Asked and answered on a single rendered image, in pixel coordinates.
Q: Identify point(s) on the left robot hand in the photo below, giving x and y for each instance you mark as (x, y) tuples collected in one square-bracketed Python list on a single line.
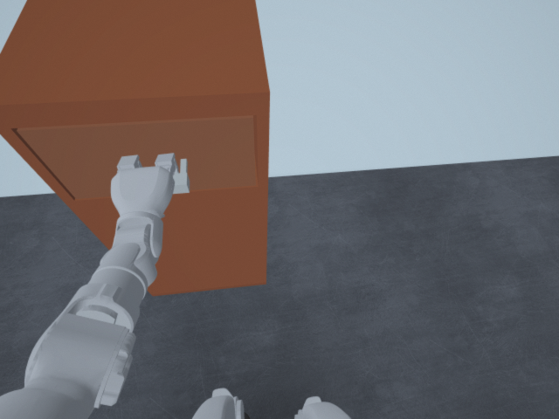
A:
[(148, 189)]

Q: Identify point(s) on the drawer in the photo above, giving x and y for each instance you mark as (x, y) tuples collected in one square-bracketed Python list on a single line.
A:
[(219, 151)]

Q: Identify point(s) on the cabinet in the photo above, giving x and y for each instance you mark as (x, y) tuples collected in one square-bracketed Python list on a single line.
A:
[(79, 62)]

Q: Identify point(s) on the left robot forearm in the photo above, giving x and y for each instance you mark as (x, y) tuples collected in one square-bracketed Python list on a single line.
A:
[(119, 284)]

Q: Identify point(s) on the robot shin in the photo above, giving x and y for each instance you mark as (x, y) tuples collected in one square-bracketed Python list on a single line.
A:
[(311, 400), (221, 391)]

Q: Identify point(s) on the right robot shin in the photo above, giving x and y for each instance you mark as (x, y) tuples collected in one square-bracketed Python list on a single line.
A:
[(311, 400)]

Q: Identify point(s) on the left robot shin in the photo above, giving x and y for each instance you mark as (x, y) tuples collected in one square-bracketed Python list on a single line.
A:
[(221, 391)]

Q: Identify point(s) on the robot left upper arm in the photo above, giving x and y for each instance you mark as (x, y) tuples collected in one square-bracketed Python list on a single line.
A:
[(83, 364)]

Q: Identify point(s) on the handle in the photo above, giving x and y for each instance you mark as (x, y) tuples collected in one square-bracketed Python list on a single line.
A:
[(182, 181)]

